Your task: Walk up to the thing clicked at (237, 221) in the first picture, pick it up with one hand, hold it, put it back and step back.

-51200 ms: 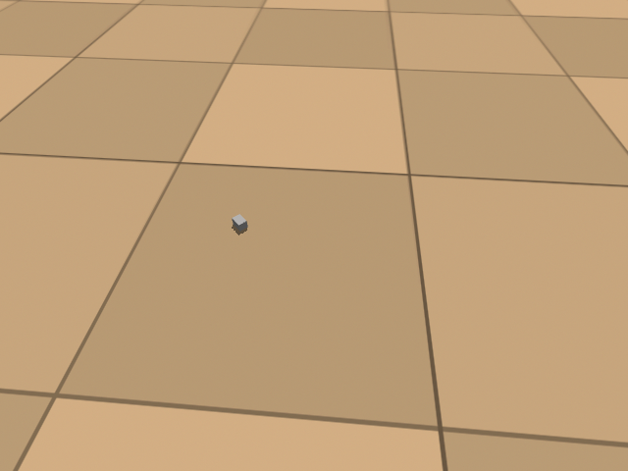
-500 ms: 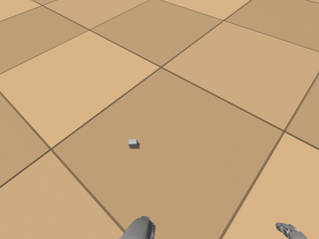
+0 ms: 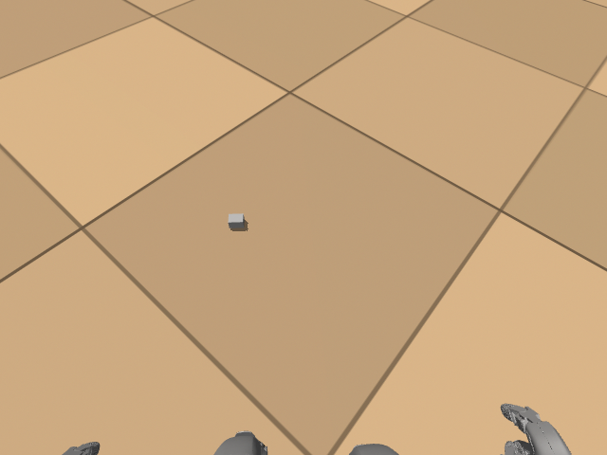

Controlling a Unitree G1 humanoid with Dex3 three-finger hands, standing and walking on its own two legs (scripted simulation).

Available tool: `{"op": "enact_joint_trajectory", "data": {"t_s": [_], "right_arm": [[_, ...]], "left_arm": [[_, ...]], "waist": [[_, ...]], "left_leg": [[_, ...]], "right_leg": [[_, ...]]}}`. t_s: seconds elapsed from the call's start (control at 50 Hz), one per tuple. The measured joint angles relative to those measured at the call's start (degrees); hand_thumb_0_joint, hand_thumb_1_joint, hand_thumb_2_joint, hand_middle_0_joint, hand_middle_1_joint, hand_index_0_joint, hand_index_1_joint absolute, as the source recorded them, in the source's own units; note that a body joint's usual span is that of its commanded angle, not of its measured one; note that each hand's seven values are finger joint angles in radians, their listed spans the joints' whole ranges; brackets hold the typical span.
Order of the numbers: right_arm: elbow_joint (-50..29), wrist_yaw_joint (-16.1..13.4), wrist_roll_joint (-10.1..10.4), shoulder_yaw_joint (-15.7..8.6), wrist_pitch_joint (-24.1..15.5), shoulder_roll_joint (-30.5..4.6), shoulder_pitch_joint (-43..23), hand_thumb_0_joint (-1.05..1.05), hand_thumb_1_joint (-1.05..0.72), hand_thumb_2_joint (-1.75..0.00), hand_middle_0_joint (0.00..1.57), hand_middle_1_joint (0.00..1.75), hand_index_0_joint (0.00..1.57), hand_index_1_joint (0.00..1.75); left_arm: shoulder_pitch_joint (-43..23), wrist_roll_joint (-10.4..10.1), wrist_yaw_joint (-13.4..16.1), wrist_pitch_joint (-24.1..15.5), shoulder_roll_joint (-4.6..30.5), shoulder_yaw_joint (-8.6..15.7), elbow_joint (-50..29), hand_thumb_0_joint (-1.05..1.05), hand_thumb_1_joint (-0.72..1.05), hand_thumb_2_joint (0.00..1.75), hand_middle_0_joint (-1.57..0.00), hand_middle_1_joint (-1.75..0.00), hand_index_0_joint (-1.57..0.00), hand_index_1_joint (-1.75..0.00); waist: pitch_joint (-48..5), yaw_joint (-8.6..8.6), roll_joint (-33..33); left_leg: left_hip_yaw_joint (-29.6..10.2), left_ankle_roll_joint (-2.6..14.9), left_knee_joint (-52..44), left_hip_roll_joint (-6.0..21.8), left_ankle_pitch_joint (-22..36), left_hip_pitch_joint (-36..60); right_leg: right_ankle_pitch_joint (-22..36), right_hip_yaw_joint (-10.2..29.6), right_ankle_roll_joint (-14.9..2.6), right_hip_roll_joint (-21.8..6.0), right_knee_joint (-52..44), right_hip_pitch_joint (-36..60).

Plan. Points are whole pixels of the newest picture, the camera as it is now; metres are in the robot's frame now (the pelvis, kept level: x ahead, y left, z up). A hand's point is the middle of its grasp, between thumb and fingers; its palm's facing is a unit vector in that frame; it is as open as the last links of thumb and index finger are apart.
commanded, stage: step back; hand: left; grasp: from above
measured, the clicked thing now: (236, 220) +0.99 +0.25 -0.74
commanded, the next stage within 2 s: stand in 1.22 s
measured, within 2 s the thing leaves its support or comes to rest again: neither
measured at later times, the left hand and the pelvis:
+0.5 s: hand out of the picture -0.06 +0.27 -0.14, palm faces +0.06 -0.92 -0.39, open 7.4 cm; pelvis -0.10 -0.01 +0.01, yaw +3 degrees
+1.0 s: hand out of the picture -0.01 +0.27 -0.14, palm faces +0.10 -0.94 -0.34, open 7.4 cm; pelvis -0.06 +0.00 +0.01, yaw +5 degrees
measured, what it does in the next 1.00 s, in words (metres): steps on the spot: right foot, then left foot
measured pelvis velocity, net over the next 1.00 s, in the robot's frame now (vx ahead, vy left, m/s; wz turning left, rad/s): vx -0.06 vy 0.00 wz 0.08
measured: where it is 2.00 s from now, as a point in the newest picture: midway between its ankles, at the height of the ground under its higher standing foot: outside the picture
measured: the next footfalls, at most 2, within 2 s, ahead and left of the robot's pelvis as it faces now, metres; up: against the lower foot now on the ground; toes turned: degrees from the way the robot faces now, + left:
right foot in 0.04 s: -0.03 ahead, -0.13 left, +0.00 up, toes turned +2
left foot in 0.34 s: -0.02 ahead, +0.13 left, +0.00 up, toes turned +4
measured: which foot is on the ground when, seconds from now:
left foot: down 0.00-0.08, up 0.10-0.32, down 0.34-1.00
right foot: up 0.00-0.02, down 0.04-1.00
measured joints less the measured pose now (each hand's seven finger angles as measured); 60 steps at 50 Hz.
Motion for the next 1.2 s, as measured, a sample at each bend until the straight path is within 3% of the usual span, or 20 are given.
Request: {"op": "enact_joint_trajectory", "data": {"t_s": [0.04, 0.08, 0.14, 0.2, 0.26, 0.32, 0.36, 0.42, 0.46, 0.52, 0.58, 0.6, 0.64, 0.74, 0.78, 0.82, 0.86, 0.92, 0.98, 1.2], "right_arm": [[-0.5, 0.2, 0.4, 0.0, 0.3, -0.9, -1.0, 0.01, -0.9, -0.9, 0.21, 0.3, 0.21, 0.3], [-0.1, 0.2, 0.7, -0.5, 0.9, -2.2, -1.9, 0.01, -0.9, -0.9, 0.2, 0.3, 0.21, 0.3], [1.6, -0.3, 1.1, -1.0, 2.0, -1.7, -0.4, 0.01, -0.9, -0.9, 0.2, 0.3, 0.21, 0.3], [2.8, -0.1, 1.4, -1.1, 1.5, -2.1, 1.8, 0.01, -0.9, -0.9, 0.2, 0.3, 0.21, 0.3], [4.3, 0.5, 1.0, -1.2, 1.0, -2.3, 4.5, 0.01, -0.9, -0.9, 0.2, 0.3, 0.21, 0.3], [6.6, 1.2, 0.5, -1.3, 0.5, -2.0, 6.9, 0.01, -0.9, -0.9, 0.2, 0.3, 0.21, 0.3], [8.5, 1.2, 0.1, -1.6, -0.1, -0.7, 7.4, 0.01, -0.9, -0.9, 0.2, 0.3, 0.21, 0.3], [9.5, 1.8, -0.3, -1.1, -1.1, 0.7, 8.2, 0.01, -0.9, -0.9, 0.2, 0.3, 0.21, 0.3], [9.7, 1.9, -0.4, -0.5, -1.8, 1.5, 8.2, 0.01, -0.9, -0.9, 0.2, 0.3, 0.21, 0.3], [9.6, 2.2, -0.4, -0.2, -2.2, 2.1, 7.8, 0.01, -0.9, -0.9, 0.2, 0.3, 0.21, 0.3], [9.5, 2.1, 0.1, -0.2, -1.4, 1.5, 7.0, 0.01, -0.9, -0.9, 0.2, 0.3, 0.21, 0.3], [9.7, 1.9, 0.3, -0.3, -1.0, 1.4, 6.9, 0.01, -0.9, -0.9, 0.2, 0.3, 0.21, 0.3], [10.1, 1.6, 0.4, -0.5, -0.7, 1.2, 6.7, 0.01, -0.9, -0.9, 0.2, 0.3, 0.21, 0.3], [10.5, 1.7, 0.6, -1.1, -1.8, -0.5, 6.4, 0.01, -0.9, -0.9, 0.2, 0.3, 0.21, 0.3], [10.7, 1.8, 0.5, -1.3, -2.1, -0.8, 6.2, 0.01, -0.9, -0.9, 0.2, 0.3, 0.21, 0.3], [11.1, 1.7, 0.3, -1.6, -2.6, -0.9, 5.8, 0.01, -0.9, -0.9, 0.2, 0.3, 0.21, 0.3], [11.7, 1.4, 0.0, -1.6, -2.8, -0.2, 4.9, 0.01, -0.9, -0.9, 0.2, 0.3, 0.21, 0.3], [12.2, 1.5, 0.3, -0.8, -2.8, 0.8, 3.8, 0.01, -0.9, -0.9, 0.2, 0.3, 0.21, 0.3], [12.7, 1.5, 0.8, 0.1, -2.6, 2.0, 2.3, 0.01, -0.9, -0.9, 0.2, 0.3, 0.21, 0.3], [13.5, 1.0, 1.5, 0.5, -2.5, 3.4, -3.4, 0.01, -0.9, -0.9, 0.2, 0.3, 0.21, 0.3]], "left_arm": [[0.8, 0.1, -0.3, -0.8, 0.0, -0.1, 1.0, 0.01, 0.91, 0.9, -0.21, -0.3, -0.2, -0.3], [1.1, 0.8, -0.3, -1.5, -1.4, 0.0, 2.7, 0.01, 0.91, 0.9, -0.21, -0.3, -0.2, -0.3], [3.6, 1.4, -0.6, -1.6, -2.0, -0.7, 3.5, 0.01, 0.91, 0.9, -0.21, -0.3, -0.2, -0.3], [5.0, 1.8, -0.3, -1.7, -2.4, -0.9, 4.4, 0.01, 0.9, 0.9, -0.21, -0.3, -0.2, -0.3], [5.3, 2.2, -0.4, -2.3, -2.1, -0.6, 4.4, 0.01, 0.9, 0.9, -0.21, -0.3, -0.2, -0.3], [4.8, 2.1, -0.6, -2.7, -1.1, -0.3, 4.0, 0.01, 0.9, 0.9, -0.21, -0.3, -0.21, -0.3], [4.2, 1.8, -0.6, -2.4, 0.0, -0.3, 4.2, 0.01, 0.9, 0.9, -0.21, -0.3, -0.2, -0.3], [4.3, 0.9, -0.7, -2.0, 0.3, -0.2, 6.1, 0.01, 0.9, 0.9, -0.21, -0.3, -0.2, -0.3], [4.4, 0.4, -1.2, -2.1, 0.7, -0.1, 7.2, 0.01, 0.91, 0.9, -0.21, -0.3, -0.2, -0.3], [4.7, 0.2, -1.6, -3.0, 0.8, 0.1, 8.6, 0.01, 0.91, 0.9, -0.21, -0.3, -0.2, -0.3], [4.4, 0.7, -1.3, -3.9, -0.4, 0.2, 9.8, 0.01, 0.91, 0.9, -0.21, -0.3, -0.2, -0.3], [4.4, 0.9, -1.3, -4.2, -0.8, 0.0, 9.9, 0.01, 0.91, 0.9, -0.21, -0.3, -0.2, -0.3], [4.4, 1.3, -1.2, -4.6, -1.5, -0.2, 9.7, 0.01, 0.91, 0.9, -0.21, -0.3, -0.2, -0.3], [3.9, 1.4, -1.1, -5.5, -3.0, -0.9, 9.5, 0.01, 0.9, 0.9, -0.21, -0.3, -0.2, -0.3], [3.4, 1.2, -1.3, -5.3, -2.8, -1.2, 9.5, 0.01, 0.9, 0.9, -0.21, -0.3, -0.2, -0.3], [2.7, 0.9, -1.3, -4.8, -2.4, -1.4, 9.7, 0.01, 0.9, 0.9, -0.21, -0.3, -0.2, -0.3], [2.1, 0.2, -1.1, -4.2, -2.0, -1.6, 10.1, 0.01, 0.9, 0.9, -0.21, -0.3, -0.2, -0.3], [1.0, -0.2, -1.0, -3.7, -1.6, -1.7, 11.4, 0.01, 0.91, 0.9, -0.21, -0.3, -0.2, -0.3], [-0.1, -0.4, -0.8, -4.3, -1.4, -1.9, 12.5, 0.01, 0.91, 0.9, -0.21, -0.3, -0.2, -0.3], [-4.6, -0.5, -0.2, -4.3, -1.8, -2.7, 13.5, 0.01, 0.91, 0.9, -0.21, -0.3, -0.2, -0.3]], "waist": [[-0.5, 0.61, 0.4], [0.1, 0.12, 3.8], [-1.8, 1.62, 2.4], [-3.0, 1.74, 1.8], [-4.0, 1.5, 2.0], [-4.9, 1.17, 1.9], [-4.4, 1.24, -0.4], [-5.5, 0.72, -0.9], [-6.0, 0.28, -1.1], [-6.5, -0.3, -0.8], [-6.4, -0.36, 1.6], [-6.8, -0.21, 2.2], [-7.4, 0.47, 2.1], [-7.2, 1.36, 2.4], [-7.0, 1.33, 1.9], [-6.5, 1.1, 1.3], [-6.1, 1.3, -0.1], [-6.3, 1.0, -0.3], [-6.3, 0.78, -0.1], [-5.9, 0.7, 0.1]], "left_leg": [[0.5, -0.8, 1.9, 0.9, 0.4, -2.4], [-2.1, -0.57, 5.0, 2.3, -1.3, -4.4], [-6.9, -0.83, 16.1, -3.8, -13.6, -7.0], [-8.0, -1.04, 24.8, -7.4, -13.9, -7.0], [-6.1, -1.42, 20.2, -6.3, -14.4, -2.4], [-3.2, -1.21, 6.1, -4.3, -15.7, 5.2], [-2.0, -0.62, -0.9, -5.7, -7.8, 8.5], [-1.7, 0.72, -1.9, -5.7, -6.1, 8.5], [-1.7, 0.87, -3.3, -5.1, -5.3, 9.0], [-1.9, 0.05, -3.9, -4.0, -4.7, 9.0], [-3.1, -0.99, -1.2, -2.0, -6.4, 8.3], [-4.3, -0.68, 0.5, -2.3, -9.4, 7.6], [-5.2, -0.5, 6.1, -3.8, -13.9, 5.4], [-4.1, -0.52, 6.9, -3.4, -13.9, 3.8], [-2.7, -0.63, 1.6, -2.6, -11.7, 5.4], [-1.9, -0.83, -4.1, -2.8, -4.0, 7.4], [-0.9, -0.79, -4.2, -3.6, -2.5, 7.9], [-0.9, -0.51, -3.5, -3.1, -4.2, 8.0], [-1.3, -0.72, -4.0, -2.2, -4.6, 8.7], [-0.5, -0.48, -7.7, -2.7, -3.4, 11.4]], "right_leg": [[4.4, -1.6, -0.74, -1.4, -11.8, 4.8], [5.5, -3.6, -0.94, 0.5, -14.9, 6.2], [6.7, -2.4, -1.8, -1.1, -13.0, 3.9], [8.8, -2.1, -1.72, -2.8, -14.3, 3.0], [10.0, -3.2, -1.65, -3.6, -14.9, 1.9], [10.0, -4.9, -1.38, -4.4, -14.0, 0.7], [9.2, -4.4, -1.19, -6.3, -11.8, -0.1], [2.8, -2.5, -1.79, -4.7, -8.2, -1.5], [2.8, -2.5, -2.05, -4.1, -6.9, -1.8], [4.5, -4.0, -2.01, -3.8, -12.6, 0.8], [13.5, -5.7, -1.93, -2.0, -19.9, 4.3], [13.7, -6.1, -2.04, -1.6, -20.1, 4.4], [13.1, -6.2, -2.72, -2.0, -20.2, 4.4], [13.6, -6.8, -1.76, -3.5, -22.2, 5.8], [12.8, -7.1, -1.08, -4.2, -21.5, 5.8], [11.3, -7.2, -0.26, -5.2, -19.4, 5.4], [10.2, -6.2, -0.03, -6.1, -17.9, 5.0], [10.2, -5.3, -0.78, -4.8, -19.6, 6.1], [11.7, -5.6, 0.49, -4.0, -22.7, 8.0], [12.6, -5.0, 0.93, -4.5, -25.5, 10.1]]}}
